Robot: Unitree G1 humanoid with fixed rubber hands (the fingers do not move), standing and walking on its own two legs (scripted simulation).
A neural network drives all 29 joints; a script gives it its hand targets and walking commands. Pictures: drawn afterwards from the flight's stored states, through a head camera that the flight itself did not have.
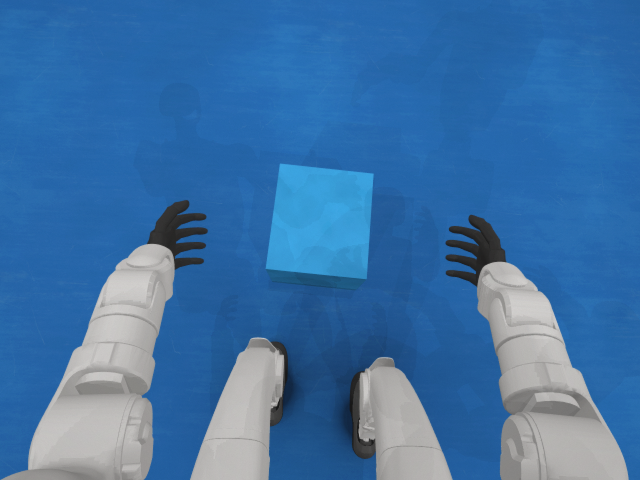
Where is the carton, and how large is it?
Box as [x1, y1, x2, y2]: [266, 164, 373, 289]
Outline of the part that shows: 280,164 266,262 266,270 272,281 355,289 366,279 373,174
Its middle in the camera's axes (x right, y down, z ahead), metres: -0.01 -0.01 +1.03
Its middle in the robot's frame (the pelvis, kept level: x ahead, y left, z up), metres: +0.53 +0.01 -0.59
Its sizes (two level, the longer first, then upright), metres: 0.267 0.235 0.203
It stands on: the floor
